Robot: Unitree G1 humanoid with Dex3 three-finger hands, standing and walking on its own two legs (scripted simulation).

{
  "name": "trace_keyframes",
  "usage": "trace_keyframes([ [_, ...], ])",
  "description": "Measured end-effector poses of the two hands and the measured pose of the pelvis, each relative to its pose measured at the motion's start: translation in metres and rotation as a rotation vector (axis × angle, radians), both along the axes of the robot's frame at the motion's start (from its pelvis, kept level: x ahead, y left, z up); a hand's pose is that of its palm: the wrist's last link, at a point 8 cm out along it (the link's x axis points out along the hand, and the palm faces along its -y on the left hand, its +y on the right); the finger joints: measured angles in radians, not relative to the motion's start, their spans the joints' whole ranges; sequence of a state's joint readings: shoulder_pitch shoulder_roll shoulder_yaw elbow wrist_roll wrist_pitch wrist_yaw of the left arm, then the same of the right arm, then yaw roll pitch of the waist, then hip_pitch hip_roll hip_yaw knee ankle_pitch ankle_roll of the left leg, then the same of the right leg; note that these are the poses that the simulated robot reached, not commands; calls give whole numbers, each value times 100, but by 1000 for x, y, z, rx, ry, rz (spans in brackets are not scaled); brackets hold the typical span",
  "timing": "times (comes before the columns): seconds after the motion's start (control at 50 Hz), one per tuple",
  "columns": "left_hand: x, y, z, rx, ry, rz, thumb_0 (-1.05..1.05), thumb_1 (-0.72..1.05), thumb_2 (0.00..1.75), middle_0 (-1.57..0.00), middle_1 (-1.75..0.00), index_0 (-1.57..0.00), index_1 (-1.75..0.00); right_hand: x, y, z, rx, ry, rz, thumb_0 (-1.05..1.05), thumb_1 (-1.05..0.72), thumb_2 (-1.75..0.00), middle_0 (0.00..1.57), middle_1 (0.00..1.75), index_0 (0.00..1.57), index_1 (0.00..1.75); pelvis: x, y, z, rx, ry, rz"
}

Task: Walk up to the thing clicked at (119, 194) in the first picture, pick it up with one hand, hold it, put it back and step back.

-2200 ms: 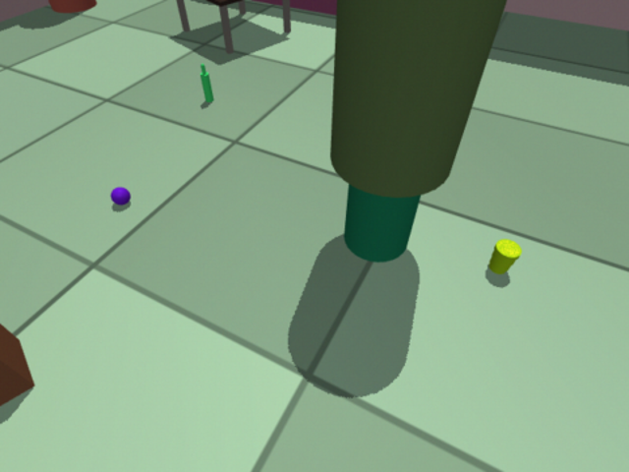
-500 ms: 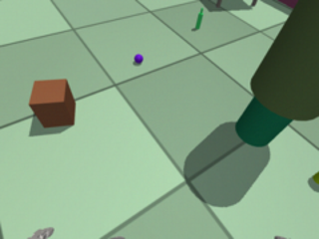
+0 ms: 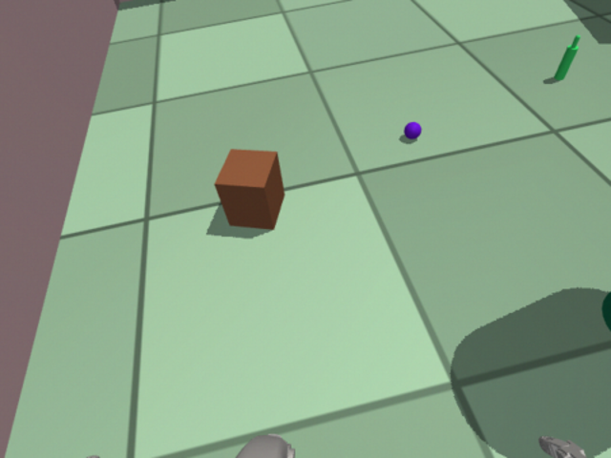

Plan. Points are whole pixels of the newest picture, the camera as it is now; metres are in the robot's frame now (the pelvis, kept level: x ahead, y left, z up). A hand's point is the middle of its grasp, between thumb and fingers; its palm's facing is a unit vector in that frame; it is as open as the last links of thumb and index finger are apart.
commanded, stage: walk up
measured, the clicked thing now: (412, 130) +1.67 -0.44 -0.72
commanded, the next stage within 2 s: stand in 1.66 s
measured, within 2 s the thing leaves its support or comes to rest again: neither
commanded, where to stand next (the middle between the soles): +0.09 +0.02 m, yaw +18 degrees
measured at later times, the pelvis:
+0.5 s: pelvis +0.00 +0.02 -0.01, yaw +13 degrees
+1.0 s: pelvis +0.00 +0.03 -0.01, yaw +19 degrees
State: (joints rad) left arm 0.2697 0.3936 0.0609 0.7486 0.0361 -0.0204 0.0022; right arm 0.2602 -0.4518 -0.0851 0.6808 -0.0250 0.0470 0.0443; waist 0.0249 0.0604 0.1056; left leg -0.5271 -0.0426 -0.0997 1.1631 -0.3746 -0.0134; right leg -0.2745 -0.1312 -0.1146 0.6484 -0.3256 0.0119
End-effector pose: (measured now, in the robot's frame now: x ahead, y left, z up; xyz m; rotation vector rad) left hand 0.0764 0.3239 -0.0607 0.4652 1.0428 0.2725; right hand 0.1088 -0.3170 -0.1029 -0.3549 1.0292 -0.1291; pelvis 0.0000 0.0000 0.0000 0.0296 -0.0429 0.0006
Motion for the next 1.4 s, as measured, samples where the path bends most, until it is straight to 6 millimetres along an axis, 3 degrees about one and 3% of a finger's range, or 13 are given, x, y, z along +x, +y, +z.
trace_keyframes([
  [0.1, -35, 25, -6, 2, 1, 59, 1, 90, 89, -21, -30, -21, -30, 2, 11, 1, -22, 64, 59, 1, -90, -90, 20, 30, 20, 30, -6, 8, -4, -14, 2, 75],
  [0.22, -70, 55, -45, -48, 49, 155, 1, 90, 89, -20, -30, -21, -30, 6, 34, 4, -97, 68, 102, 1, -90, -90, 20, 30, 20, 30, -8, 28, -19, 17, -10, 114],
  [0.4, -85, 33, -58, -152, 83, 224, 1, 90, 89, -20, -30, -21, -30, 12, 46, 20, -130, 73, 149, 1, -90, -90, 20, 30, 21, 30, 1, 31, -7, -33, 4, 207],
  [0.52, -92, 14, -60, -134, 82, 265, 1, 90, 89, -20, -30, -21, -30, 37, 41, -1, -101, 60, 190, 1, -89, -90, 20, 30, 21, 30, 2, 18, -17, -46, -1, 239],
  [0.6, -101, 5, -52, -120, 63, 287, 1, 90, 89, -20, -30, -21, -30, 54, 50, -12, -68, 57, 210, 1, -90, -90, 20, 30, 20, 30, 1, 12, -16, -36, -14, 271],
  [0.72, -114, 12, -38, -106, 39, 323, 1, 90, 89, -21, -30, -21, -30, 69, 67, -10, -42, 56, 275, 1, -90, -90, 20, 30, 20, 30, -2, 21, -8, -17, -6, 310],
  [0.82, -125, 33, -49, -112, 57, 362, 1, 90, 89, -20, -30, -21, -30, 65, 81, -9, -62, 50, 287, 1, -90, -90, 20, 30, 20, 30, -6, 33, -14, 14, -11, 319],
  [0.94, -127, 35, -55, -142, 86, 395, 1, 90, 89, -20, -30, -21, -30, 58, 87, -1, -68, 72, 286, 1, -90, -90, 20, 30, 21, 30, -1, 34, -7, -18, 3, 336],
  [1.12, -125, 9, -55, -171, 124, 382, 1, 90, 89, -20, -30, -21, -30, 76, 82, -2, -51, 74, 270, 1, -90, -90, 20, 30, 21, 30, 3, 24, -2, -32, -5, 341],
  [1.24, -111, 1, -50, -189, 106, 379, 1, 90, 89, -20, -30, -21, -30, 84, 84, -1, -33, 92, 279, 1, -90, -90, 20, 30, 20, 30, 9, 22, 4, -33, -4, 346],
  [1.4, -88, 6, -43, -188, 64, 384, 1, 90, 89, -20, -30, -21, -30, 89, 87, 3, -25, 104, 277, 1, -90, -90, 20, 30, 20, 30, 15, 20, 11, -30, -9, 350],
])
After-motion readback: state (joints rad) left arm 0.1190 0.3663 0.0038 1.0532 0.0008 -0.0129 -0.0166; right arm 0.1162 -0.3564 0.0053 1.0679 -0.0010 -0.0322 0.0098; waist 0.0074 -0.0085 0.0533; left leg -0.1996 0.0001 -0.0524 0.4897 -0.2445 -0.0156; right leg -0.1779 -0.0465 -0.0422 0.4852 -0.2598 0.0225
